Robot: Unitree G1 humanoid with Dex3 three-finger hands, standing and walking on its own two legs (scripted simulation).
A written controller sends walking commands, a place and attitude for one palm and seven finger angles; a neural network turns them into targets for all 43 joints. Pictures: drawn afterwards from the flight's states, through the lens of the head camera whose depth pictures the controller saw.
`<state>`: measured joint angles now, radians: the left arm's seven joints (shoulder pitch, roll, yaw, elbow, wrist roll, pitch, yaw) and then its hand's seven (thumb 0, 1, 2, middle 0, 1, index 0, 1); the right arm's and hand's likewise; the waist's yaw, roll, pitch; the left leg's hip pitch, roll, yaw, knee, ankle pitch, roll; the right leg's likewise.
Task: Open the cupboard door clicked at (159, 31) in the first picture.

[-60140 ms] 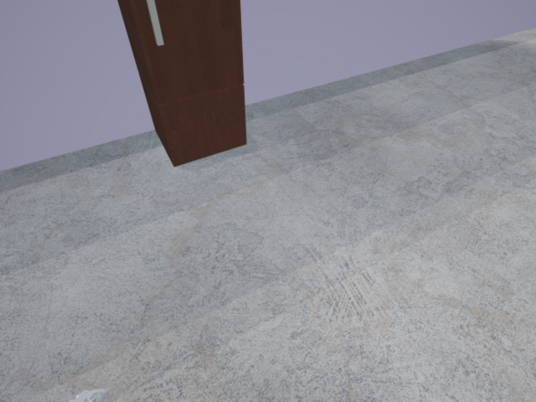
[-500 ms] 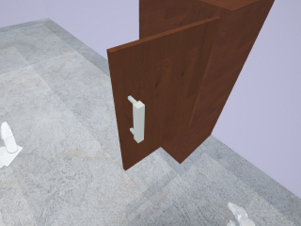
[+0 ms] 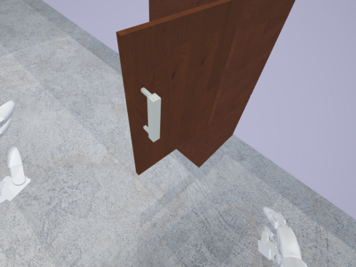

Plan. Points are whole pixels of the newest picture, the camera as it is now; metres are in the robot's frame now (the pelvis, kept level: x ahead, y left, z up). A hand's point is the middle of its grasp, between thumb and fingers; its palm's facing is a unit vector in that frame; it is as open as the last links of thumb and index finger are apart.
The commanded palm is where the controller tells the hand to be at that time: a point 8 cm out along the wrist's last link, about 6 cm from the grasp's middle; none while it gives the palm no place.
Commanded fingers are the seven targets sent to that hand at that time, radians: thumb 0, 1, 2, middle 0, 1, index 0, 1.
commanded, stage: stop stepping back and stand still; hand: left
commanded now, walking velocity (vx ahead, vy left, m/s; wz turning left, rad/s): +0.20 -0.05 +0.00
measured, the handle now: (149, 115) +0.50 +0.10 +0.01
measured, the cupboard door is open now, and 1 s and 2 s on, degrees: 85 85 85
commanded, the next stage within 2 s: let the arm hang, fingers relaxed in 1.08 s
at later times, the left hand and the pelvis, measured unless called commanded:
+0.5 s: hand out of the picture +0.14 +0.27 +0.16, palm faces +0.44 -0.80 -0.41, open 7.4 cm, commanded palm +0.08 +0.31 +0.18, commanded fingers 0.00 0.90 0.90 -0.20 -0.30 -0.20 -0.30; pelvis -0.06 +0.01 -0.01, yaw +0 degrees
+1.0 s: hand (11, 209) +0.18 +0.25 +0.16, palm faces +0.35 -0.78 -0.51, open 7.4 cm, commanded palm +0.11 +0.29 +0.18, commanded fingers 0.00 0.90 0.90 -0.20 -0.30 -0.20 -0.30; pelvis -0.04 -0.01 +0.00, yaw -2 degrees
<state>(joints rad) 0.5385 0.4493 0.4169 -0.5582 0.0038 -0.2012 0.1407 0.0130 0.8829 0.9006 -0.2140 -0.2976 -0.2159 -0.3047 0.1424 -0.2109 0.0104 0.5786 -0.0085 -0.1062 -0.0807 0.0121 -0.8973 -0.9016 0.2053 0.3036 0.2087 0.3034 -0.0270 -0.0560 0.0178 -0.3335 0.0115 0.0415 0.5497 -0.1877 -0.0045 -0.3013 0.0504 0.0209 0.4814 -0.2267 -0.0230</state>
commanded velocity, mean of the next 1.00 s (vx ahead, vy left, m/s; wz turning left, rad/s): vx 0.09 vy -0.02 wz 0.00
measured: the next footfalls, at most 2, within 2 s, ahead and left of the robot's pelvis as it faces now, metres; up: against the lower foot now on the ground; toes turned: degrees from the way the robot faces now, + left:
right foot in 0.62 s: -0.03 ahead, -0.10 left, +0.00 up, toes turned -3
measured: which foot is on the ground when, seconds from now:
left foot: down 0.00-1.00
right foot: down 0.00-0.48, up 0.50-0.60, down 0.62-1.00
